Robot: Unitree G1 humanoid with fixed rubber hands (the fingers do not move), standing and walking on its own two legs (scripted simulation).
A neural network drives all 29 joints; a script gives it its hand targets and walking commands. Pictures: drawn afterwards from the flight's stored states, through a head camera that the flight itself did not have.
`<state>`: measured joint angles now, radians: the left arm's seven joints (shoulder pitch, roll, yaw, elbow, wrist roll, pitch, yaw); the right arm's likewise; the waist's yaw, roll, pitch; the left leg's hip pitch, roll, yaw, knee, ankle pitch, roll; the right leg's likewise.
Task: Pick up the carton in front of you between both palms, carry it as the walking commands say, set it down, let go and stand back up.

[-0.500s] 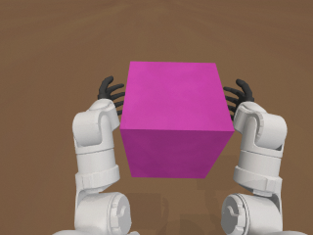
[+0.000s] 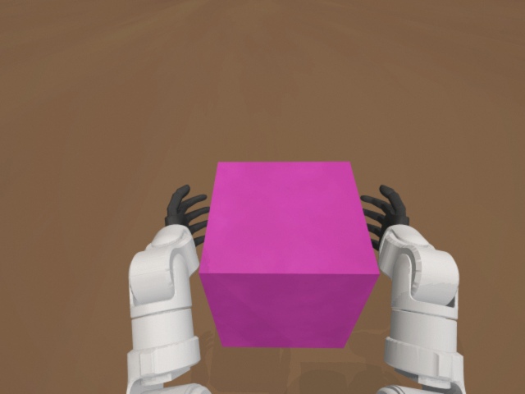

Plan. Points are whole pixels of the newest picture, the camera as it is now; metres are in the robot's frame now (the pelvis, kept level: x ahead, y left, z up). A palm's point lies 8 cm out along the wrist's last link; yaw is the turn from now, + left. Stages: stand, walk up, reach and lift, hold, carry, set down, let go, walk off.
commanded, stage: carry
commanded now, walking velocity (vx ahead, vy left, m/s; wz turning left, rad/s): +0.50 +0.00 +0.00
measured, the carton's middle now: (283, 258) +0.32 +0.00 +0.01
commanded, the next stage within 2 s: none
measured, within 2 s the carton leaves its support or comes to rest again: neither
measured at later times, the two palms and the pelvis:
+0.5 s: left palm (190, 136) +0.54 +0.17 +0.09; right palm (347, 139) +0.52 -0.13 +0.10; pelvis +0.31 +0.03 +0.01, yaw -3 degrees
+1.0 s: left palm (227, 64) +0.83 +0.12 +0.10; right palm (344, 60) +0.85 -0.18 +0.09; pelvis +0.62 -0.04 +0.02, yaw +1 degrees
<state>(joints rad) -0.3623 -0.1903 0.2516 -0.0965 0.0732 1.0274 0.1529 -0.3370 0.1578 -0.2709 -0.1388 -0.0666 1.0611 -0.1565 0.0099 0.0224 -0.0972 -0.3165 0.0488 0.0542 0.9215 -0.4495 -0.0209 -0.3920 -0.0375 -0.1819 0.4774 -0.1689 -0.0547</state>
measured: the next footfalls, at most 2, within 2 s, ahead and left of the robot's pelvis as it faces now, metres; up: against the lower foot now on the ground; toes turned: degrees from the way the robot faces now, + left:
left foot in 0.30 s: +0.35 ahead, +0.12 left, +0.00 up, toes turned +9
right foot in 0.76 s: +0.67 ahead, -0.13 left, +0.00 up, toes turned -13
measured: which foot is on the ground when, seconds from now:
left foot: up 0.00-0.28, down 0.30-0.80, up 0.82-1.00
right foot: down 0.00-0.32, up 0.34-0.74, down 0.76-1.00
